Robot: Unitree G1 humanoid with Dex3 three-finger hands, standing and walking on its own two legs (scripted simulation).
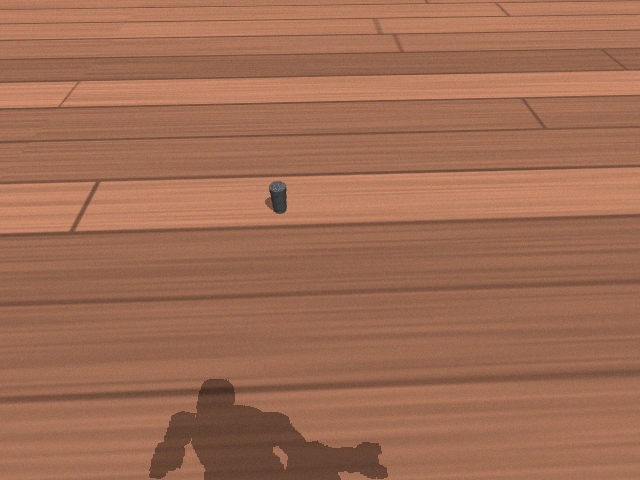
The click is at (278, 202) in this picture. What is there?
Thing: tapered cup
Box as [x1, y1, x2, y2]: [269, 181, 286, 213]
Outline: 275,181 269,185 269,190 271,194 274,211 281,213 285,210 286,206 285,184 280,181
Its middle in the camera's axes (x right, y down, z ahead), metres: -0.20 -0.21 +1.77
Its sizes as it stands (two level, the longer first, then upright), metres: 0.075 0.075 0.138
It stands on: the floor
